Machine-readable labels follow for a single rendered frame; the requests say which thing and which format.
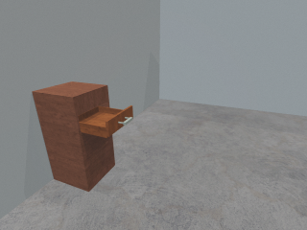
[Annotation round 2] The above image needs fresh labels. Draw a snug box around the cabinet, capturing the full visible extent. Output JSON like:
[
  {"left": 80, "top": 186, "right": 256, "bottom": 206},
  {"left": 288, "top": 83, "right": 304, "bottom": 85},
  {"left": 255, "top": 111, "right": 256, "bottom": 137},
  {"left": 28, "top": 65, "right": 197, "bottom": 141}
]
[{"left": 32, "top": 81, "right": 115, "bottom": 192}]

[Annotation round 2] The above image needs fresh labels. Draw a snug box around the drawer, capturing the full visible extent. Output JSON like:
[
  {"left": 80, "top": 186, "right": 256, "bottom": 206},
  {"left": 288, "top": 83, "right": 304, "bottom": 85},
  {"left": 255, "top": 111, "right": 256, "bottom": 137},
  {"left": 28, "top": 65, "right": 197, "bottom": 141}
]
[{"left": 78, "top": 105, "right": 133, "bottom": 138}]

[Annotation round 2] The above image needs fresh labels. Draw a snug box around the handle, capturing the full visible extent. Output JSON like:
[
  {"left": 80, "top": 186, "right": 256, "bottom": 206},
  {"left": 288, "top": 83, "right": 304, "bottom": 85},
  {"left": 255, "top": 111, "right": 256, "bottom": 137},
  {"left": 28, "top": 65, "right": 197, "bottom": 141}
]
[{"left": 118, "top": 117, "right": 133, "bottom": 126}]

